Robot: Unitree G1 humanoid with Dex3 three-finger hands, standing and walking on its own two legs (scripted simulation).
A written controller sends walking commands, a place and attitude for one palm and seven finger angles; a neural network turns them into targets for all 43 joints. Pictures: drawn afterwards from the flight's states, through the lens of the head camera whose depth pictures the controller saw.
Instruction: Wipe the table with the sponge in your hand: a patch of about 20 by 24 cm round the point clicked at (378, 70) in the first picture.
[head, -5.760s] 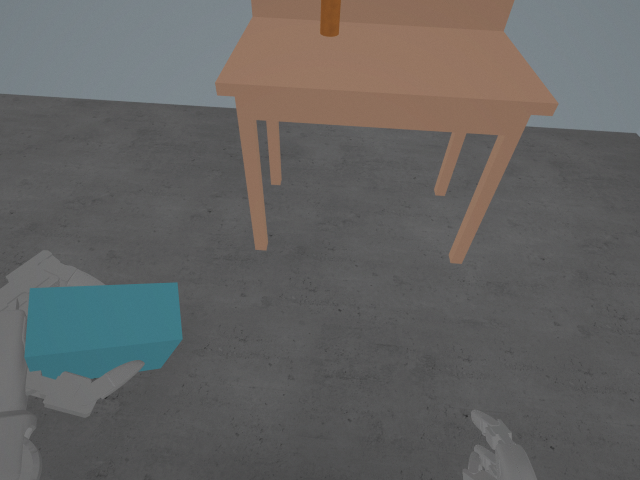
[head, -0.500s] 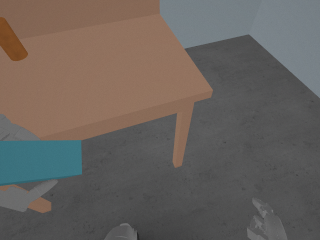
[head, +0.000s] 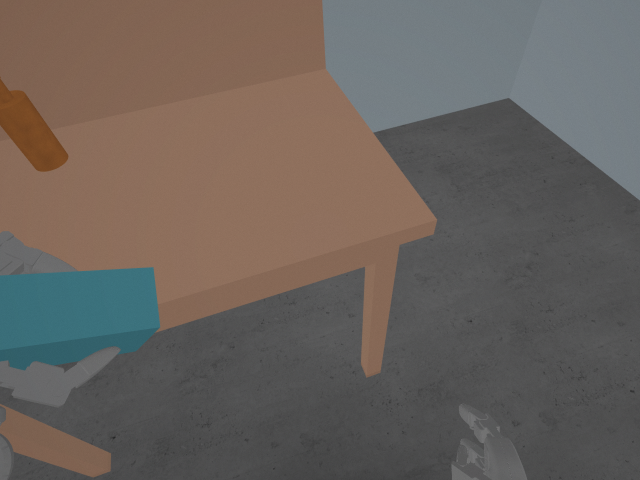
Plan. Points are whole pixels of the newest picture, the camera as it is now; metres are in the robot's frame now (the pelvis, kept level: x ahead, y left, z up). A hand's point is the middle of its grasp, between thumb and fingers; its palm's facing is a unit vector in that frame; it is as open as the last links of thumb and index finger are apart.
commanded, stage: come to a stop and stand still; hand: left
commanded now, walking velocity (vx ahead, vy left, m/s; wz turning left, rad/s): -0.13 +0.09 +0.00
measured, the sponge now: (99, 318) +0.23 +0.22 +0.17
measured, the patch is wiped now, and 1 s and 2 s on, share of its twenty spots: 0.00 0.00 0.00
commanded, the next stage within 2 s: look again from close up in 1.20 s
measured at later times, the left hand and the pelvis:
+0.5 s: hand out of the picture +0.15 +0.29 +0.17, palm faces +0.47 -0.79 -0.39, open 9.9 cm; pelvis -0.06 +0.03 +0.01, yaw +0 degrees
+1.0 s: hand out of the picture +0.08 +0.25 +0.16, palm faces +0.39 -0.83 -0.40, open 10.0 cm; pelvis -0.14 +0.01 +0.01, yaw -1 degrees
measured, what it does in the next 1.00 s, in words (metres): walks backwards: left foot, then right foot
